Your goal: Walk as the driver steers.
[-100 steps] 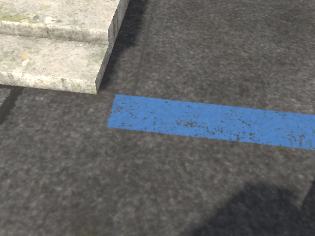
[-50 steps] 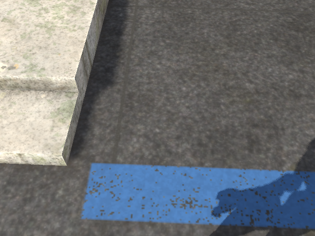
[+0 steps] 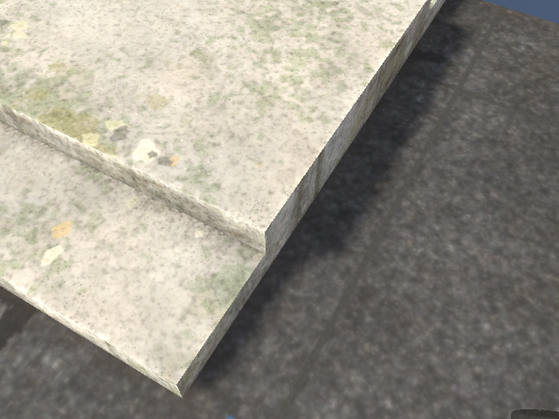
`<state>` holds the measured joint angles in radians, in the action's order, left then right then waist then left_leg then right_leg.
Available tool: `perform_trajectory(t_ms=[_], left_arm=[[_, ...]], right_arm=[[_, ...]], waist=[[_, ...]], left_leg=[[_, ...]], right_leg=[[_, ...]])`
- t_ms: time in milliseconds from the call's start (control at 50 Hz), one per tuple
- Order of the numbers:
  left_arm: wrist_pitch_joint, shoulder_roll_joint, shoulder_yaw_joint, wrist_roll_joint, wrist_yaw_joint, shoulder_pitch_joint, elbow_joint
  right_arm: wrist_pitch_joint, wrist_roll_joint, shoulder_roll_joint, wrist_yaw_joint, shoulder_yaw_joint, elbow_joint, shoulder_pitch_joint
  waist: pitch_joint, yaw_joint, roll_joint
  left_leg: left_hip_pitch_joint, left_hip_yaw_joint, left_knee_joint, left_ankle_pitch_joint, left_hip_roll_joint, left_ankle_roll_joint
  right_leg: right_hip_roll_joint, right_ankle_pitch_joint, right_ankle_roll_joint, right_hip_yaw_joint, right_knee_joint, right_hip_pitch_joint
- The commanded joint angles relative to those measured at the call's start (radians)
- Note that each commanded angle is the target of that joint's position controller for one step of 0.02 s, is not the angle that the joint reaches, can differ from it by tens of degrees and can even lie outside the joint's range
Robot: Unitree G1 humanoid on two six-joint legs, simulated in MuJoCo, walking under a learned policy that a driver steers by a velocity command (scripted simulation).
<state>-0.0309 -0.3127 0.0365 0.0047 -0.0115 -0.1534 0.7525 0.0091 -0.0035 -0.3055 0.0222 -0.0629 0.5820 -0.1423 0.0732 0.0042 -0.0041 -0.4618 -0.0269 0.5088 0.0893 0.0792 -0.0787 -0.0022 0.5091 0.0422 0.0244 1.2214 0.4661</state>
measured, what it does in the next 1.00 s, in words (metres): steps on the spot, turning left: right foot, then left foot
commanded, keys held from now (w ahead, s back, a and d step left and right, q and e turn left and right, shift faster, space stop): q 0.94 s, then w+q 0.06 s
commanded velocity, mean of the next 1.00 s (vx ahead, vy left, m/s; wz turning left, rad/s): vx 0.03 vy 0.00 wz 0.59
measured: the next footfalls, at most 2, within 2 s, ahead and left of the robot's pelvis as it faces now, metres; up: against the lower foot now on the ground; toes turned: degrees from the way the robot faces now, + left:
right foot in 0.32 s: +0.13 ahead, -0.16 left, +0.00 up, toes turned +16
left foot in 0.76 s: +0.00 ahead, +0.09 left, +0.00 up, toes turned +29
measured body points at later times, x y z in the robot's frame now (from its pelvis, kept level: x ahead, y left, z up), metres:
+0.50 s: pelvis +0.04 -0.06 +0.01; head +0.07 -0.08 +0.46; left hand +0.09 +0.25 -0.07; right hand +0.27 -0.30 -0.09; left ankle +0.00 +0.07 -0.64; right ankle +0.09 -0.17 -0.73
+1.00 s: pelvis +0.00 -0.02 +0.02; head +0.02 +0.03 +0.46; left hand -0.04 +0.31 -0.10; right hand +0.30 -0.16 -0.05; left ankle -0.04 +0.07 -0.73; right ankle +0.10 -0.14 -0.66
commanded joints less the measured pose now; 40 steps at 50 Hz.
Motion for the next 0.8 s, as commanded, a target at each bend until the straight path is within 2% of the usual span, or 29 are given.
perform_trajectory(t_ms=[20, 40, 80, 140, 180, 240, 260, 300, 320, 340, 360, 380, 400, 420, 440, 480, 500, 560, 600, 680, 720, 740, 760, 780, 800], left_arm=[[0.017, -0.113, 0.031, 0.006, -0.012, -0.065, -0.058], [0.02, -0.096, 0.028, 0.007, -0.015, -0.08, -0.053], [0.022, -0.081, 0.023, 0.008, -0.024, -0.071, -0.055], [0.028, -0.072, 0.021, 0.005, -0.026, -0.03, -0.066], [0.027, -0.071, 0.022, 0.001, -0.023, -0.003, -0.078], [0.013, -0.076, 0.027, -0.005, -0.015, 0.013, -0.09], [0.007, -0.079, 0.03, -0.008, -0.011, 0.007, -0.09], [-0.002, -0.082, 0.039, -0.01, -0.002, -0.054, -0.072], [-0.002, -0.126, 0.054, 0.002, -0.004, -0.086, -0.066], [0.009, -0.226, 0.077, 0.029, -0.009, -0.064, -0.078], [0.011, -0.213, 0.08, 0.057, -0.005, -0.055, -0.085], [0.007, -0.163, 0.065, 0.052, -0.012, 0.003, -0.114], [0.007, -0.121, 0.056, 0.034, -0.017, 0.054, -0.125], [0.008, -0.097, 0.049, 0.016, -0.022, 0.075, -0.134], [0.011, -0.084, 0.043, 0.006, -0.026, 0.077, -0.136], [0.023, -0.082, 0.041, 0.011, -0.032, 0.054, -0.133], [0.028, -0.087, 0.044, 0.013, -0.035, 0.028, -0.128], [0.04, -0.131, 0.063, 0.011, -0.038, -0.025, -0.114], [0.041, -0.16, 0.076, 0.004, -0.031, -0.016, -0.114], [0.037, -0.185, 0.089, -0.016, -0.014, -0.004, -0.102], [0.035, -0.181, 0.09, -0.036, -0.012, 0.021, -0.094], [0.031, -0.151, 0.083, -0.039, -0.01, -0.016, -0.075], [0.028, -0.101, 0.071, -0.012, -0.005, -0.051, -0.07], [0.024, -0.048, 0.046, 0.037, -0.002, -0.011, -0.135], [0.021, -0.101, 0.063, 0.022, -0.013, 0.09, -0.151]], right_arm=[[-0.008, 0.007, -0.149, -0.016, -0.045, -0.077, -0.005], [-0.01, 0.013, -0.155, -0.02, -0.048, -0.076, 0.0], [-0.013, 0.012, -0.167, -0.034, -0.053, -0.067, -0.015], [-0.028, 0.003, -0.17, -0.051, -0.056, -0.066, -0.01], [-0.037, 0.005, -0.169, -0.055, -0.056, -0.066, -0.01], [-0.046, 0.006, -0.165, -0.052, -0.056, -0.062, -0.028], [-0.048, 0.003, -0.163, -0.051, -0.056, -0.061, -0.033], [-0.056, -0.014, -0.155, -0.054, -0.054, -0.059, -0.021], [-0.056, -0.018, -0.129, -0.056, -0.047, -0.056, -0.046], [-0.052, -0.015, -0.085, -0.052, -0.038, -0.071, -0.084], [-0.034, -0.007, -0.154, -0.049, -0.06, -0.085, -0.047], [-0.032, -0.004, -0.204, -0.047, -0.08, -0.064, -0.06], [-0.042, -0.01, -0.197, -0.048, -0.083, -0.032, -0.09], [-0.056, -0.006, -0.17, -0.054, -0.079, -0.01, -0.116], [-0.067, -0.006, -0.145, -0.054, -0.073, -0.004, -0.127], [-0.071, -0.019, -0.111, -0.049, -0.061, -0.025, -0.087], [-0.069, -0.024, -0.1, -0.048, -0.055, -0.041, -0.049], [-0.063, -0.018, -0.076, -0.035, -0.041, -0.076, 0.011], [-0.061, -0.014, -0.064, -0.023, -0.032, -0.086, 0.017], [-0.07, -0.017, -0.087, -0.008, -0.042, -0.086, -0.007], [-0.073, -0.018, -0.084, -0.003, -0.049, -0.066, -0.066], [-0.073, -0.016, -0.103, -0.008, -0.06, -0.051, -0.102], [-0.07, -0.018, -0.177, -0.02, -0.083, -0.048, -0.145], [-0.063, -0.002, -0.296, -0.032, -0.102, -0.075, -0.135], [-0.037, 0.033, -0.243, -0.024, -0.09, -0.075, -0.161]], waist=[[-0.193, 0.029, 0.061], [-0.198, 0.035, 0.081], [-0.222, 0.026, 0.095], [-0.237, 0.009, 0.116], [-0.22, -0.003, 0.141], [-0.207, -0.021, 0.176], [-0.206, -0.02, 0.183], [-0.199, 0.018, 0.18], [-0.201, 0.018, 0.123], [-0.173, -0.031, -0.153], [-0.142, 0.003, -0.277], [-0.132, -0.017, -0.186], [-0.116, -0.039, -0.135], [-0.109, -0.041, -0.122], [-0.095, -0.036, -0.125], [-0.077, -0.014, -0.142], [-0.077, 0.01, -0.156], [-0.111, 0.052, -0.181], [-0.127, 0.055, -0.192], [-0.143, 0.041, -0.204], [-0.149, -0.005, -0.188], [-0.16, -0.016, -0.143], [-0.18, -0.013, 0.042], [-0.165, 0.002, 0.349], [-0.226, -0.091, 0.23]], left_leg=[[0.185, -0.326, -0.187, -0.251, -0.248, -0.192], [0.156, -0.307, -0.189, -0.27, -0.232, -0.191], [0.152, -0.306, -0.181, -0.264, -0.222, -0.19], [0.147, -0.34, -0.182, -0.05, -0.201, -0.159], [0.134, -0.374, -0.19, 0.084, -0.19, -0.141], [0.167, -0.44, -0.178, 0.13, -0.193, -0.127], [0.184, -0.462, -0.167, 0.117, -0.194, -0.121], [0.164, -0.466, -0.122, 0.107, -0.16, -0.083], [0.088, -0.423, -0.05, 0.2, -0.109, -0.035], [-0.106, -0.23, 0.173, 0.43, 0.039, 0.034], [-0.195, -0.129, 0.419, 0.52, 0.071, 0.083], [-0.179, -0.151, 0.569, 0.456, 0.017, 0.103], [-0.167, -0.134, 0.627, 0.397, 0.01, 0.117], [-0.173, -0.118, 0.693, 0.349, 0.005, 0.137], [-0.181, -0.106, 0.751, 0.323, -0.002, 0.154], [-0.186, -0.048, 0.718, 0.276, -0.021, 0.173], [-0.206, -0.033, 0.659, 0.264, -0.036, 0.181], [-0.172, -0.008, 0.495, 0.292, -0.083, 0.192], [-0.082, 0.024, 0.39, 0.318, -0.103, 0.178], [0.05, 0.077, 0.2, 0.29, -0.093, 0.133], [0.169, 0.104, -0.006, 0.147, -0.073, 0.081], [0.285, 0.087, -0.102, 0.049, -0.056, 0.047], [0.468, -0.097, -0.139, -0.22, -0.174, -0.007], [0.537, -0.456, -0.123, -0.51, -0.434, -0.194], [0.466, -0.48, -0.15, -0.433, -0.467, -0.287]], right_leg=[[0.034, -0.081, 0.018, 0.045, -0.066, 0.077], [0.025, -0.093, 0.027, 0.037, -0.118, 0.051], [0.012, -0.117, 0.043, 0.041, -0.203, 0.032], [0.001, -0.181, 0.05, 0.06, -0.3, 0.013], [-0.008, -0.195, 0.044, 0.067, -0.367, -0.007], [-0.024, -0.173, 0.024, 0.07, -0.484, -0.047], [-0.03, -0.171, 0.014, 0.067, -0.541, -0.069], [-0.031, -0.274, -0.022, 0.041, -0.759, -0.194], [0.068, -0.314, -0.061, 0.102, -0.838, -0.302], [0.305, -0.432, -0.181, 0.334, -0.886, -0.38], [0.429, -0.52, -0.303, 0.5, -0.947, -0.297], [0.403, -0.533, -0.294, 0.432, -0.93, -0.273], [0.332, -0.531, -0.242, 0.321, -0.911, -0.257], [0.284, -0.525, -0.212, 0.246, -0.899, -0.271], [0.267, -0.552, -0.212, 0.198, -0.898, -0.273], [0.231, -0.543, -0.221, 0.113, -0.914, -0.289], [0.233, -0.544, -0.229, 0.099, -0.913, -0.336], [0.276, -0.588, -0.25, 0.085, -0.899, -0.428], [0.296, -0.622, -0.253, 0.054, -0.893, -0.405], [0.327, -0.672, -0.243, 0.024, -0.855, -0.384], [0.314, -0.652, -0.195, -0.018, -0.784, -0.35], [0.285, -0.584, -0.139, -0.063, -0.712, -0.284], [0.207, -0.358, -0.047, -0.155, -0.514, -0.099], [0.058, 0.139, 0.045, -0.179, -0.254, 0.207], [0.039, 0.176, 0.046, -0.008, -0.079, 0.221]])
